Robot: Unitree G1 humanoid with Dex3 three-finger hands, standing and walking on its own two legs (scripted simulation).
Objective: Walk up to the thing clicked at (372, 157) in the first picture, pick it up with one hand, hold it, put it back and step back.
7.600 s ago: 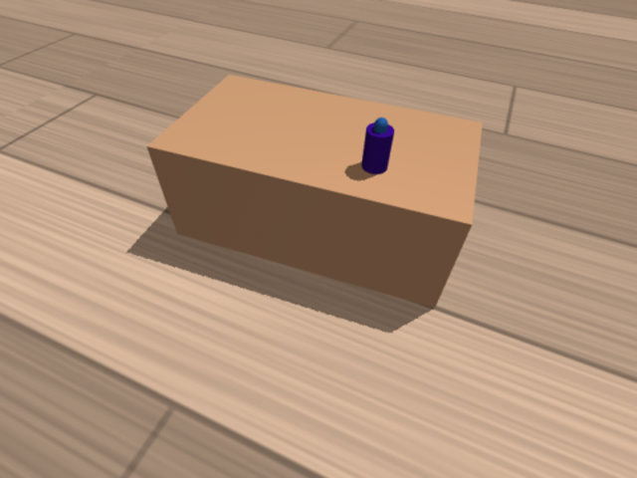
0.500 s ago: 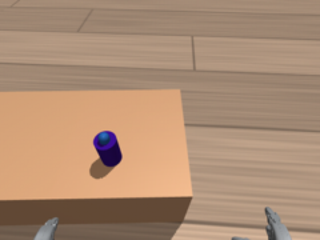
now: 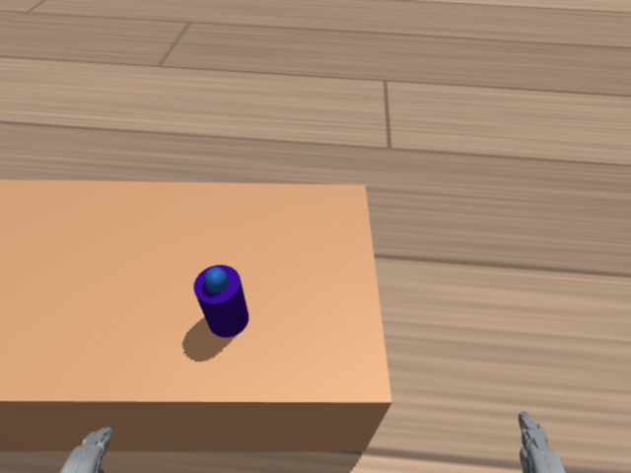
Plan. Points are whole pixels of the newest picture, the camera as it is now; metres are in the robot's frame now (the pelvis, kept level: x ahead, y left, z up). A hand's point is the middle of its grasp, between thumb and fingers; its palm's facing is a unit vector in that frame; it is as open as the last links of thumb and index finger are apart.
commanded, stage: go down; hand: left
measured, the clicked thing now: (221, 297) +0.49 +0.19 -0.21
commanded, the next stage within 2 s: none
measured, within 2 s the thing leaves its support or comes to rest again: neither
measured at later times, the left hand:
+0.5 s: hand out of the picture +0.16 +0.25 -0.09, palm faces +0.12 -0.94 -0.32, open 17.5 cm
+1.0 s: hand (70, 370) +0.27 +0.32 -0.03, palm faces +0.19 -0.96 -0.20, open 17.6 cm
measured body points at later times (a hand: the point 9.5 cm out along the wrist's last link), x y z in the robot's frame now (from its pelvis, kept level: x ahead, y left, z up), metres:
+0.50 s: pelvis +0.00 -0.01 -0.01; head +0.03 -0.01 +0.44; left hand +0.15 +0.30 -0.07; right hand +0.16 -0.27 -0.08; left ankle -0.04 +0.11 -0.72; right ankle +0.02 -0.15 -0.72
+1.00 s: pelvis -0.02 -0.01 -0.01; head +0.02 +0.00 +0.43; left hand +0.26 +0.37 -0.01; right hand +0.13 -0.27 -0.07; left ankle -0.04 +0.11 -0.72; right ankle +0.02 -0.15 -0.72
